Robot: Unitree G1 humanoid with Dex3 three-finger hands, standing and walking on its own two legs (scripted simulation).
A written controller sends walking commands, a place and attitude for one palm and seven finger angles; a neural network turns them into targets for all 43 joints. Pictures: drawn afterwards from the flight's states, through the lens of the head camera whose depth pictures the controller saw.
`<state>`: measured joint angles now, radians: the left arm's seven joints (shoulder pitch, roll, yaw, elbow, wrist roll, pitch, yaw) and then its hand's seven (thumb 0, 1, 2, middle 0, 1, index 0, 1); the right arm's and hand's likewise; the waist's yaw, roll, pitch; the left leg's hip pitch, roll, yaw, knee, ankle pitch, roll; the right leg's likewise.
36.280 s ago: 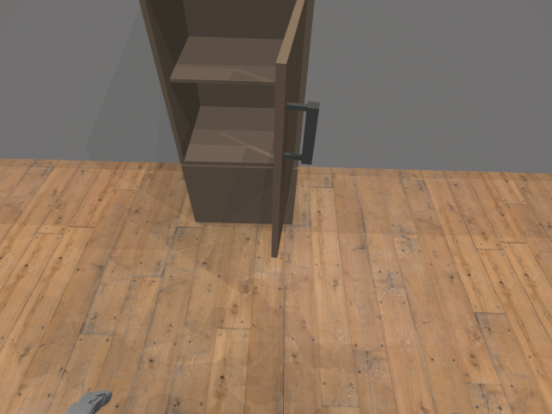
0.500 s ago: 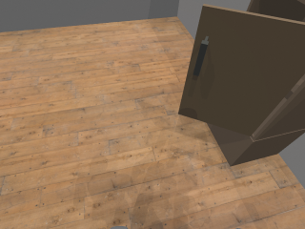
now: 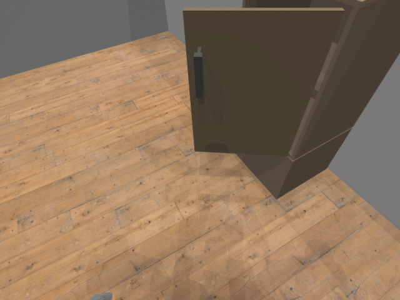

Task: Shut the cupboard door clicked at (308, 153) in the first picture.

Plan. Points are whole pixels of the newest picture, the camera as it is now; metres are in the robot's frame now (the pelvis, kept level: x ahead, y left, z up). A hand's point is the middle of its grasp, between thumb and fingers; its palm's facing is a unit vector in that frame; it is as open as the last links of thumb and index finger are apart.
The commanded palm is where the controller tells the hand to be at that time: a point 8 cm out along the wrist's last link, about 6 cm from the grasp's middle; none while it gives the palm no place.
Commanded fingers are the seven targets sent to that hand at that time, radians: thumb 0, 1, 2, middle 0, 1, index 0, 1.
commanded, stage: take the last steps up to it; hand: left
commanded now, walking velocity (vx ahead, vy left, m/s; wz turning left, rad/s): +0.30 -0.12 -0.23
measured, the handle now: (199, 72) +0.73 +0.02 +0.05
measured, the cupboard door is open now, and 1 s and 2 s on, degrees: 54 54 54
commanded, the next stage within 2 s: come to a stop and stand still in 0.80 s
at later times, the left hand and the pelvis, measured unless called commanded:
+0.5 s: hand (126, 294) +0.17 +0.19 -0.16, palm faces -0.10 -0.99 -0.14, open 7.4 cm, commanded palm none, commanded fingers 0.00 0.90 0.90 -0.20 -0.30 -0.20 -0.30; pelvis +0.09 +0.01 +0.02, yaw -7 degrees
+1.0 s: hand (184, 228) +0.32 +0.06 -0.15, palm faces -0.10 -0.97 -0.21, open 7.2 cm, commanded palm none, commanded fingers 0.00 0.90 0.90 -0.20 -0.30 -0.20 -0.30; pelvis +0.23 -0.11 +0.01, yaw -7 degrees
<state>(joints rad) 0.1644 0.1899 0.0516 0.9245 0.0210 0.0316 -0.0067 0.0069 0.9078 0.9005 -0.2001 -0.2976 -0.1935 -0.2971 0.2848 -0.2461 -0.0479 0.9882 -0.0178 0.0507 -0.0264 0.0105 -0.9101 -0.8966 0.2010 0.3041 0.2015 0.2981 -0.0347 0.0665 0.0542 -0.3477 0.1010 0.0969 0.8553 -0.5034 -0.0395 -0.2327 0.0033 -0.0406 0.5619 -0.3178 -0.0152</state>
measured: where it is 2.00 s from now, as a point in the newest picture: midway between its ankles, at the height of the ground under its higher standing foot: (231, 293)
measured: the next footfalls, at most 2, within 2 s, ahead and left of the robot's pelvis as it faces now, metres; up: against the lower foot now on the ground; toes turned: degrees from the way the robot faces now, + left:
left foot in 0.26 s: +0.10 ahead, +0.12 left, +0.00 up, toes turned +3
right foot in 0.72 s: +0.28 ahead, -0.19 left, +0.00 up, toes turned -14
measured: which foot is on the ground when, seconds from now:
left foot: up 0.00-0.24, down 0.26-0.72, up 0.74-1.00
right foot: down 0.00-0.26, up 0.28-0.70, down 0.72-1.00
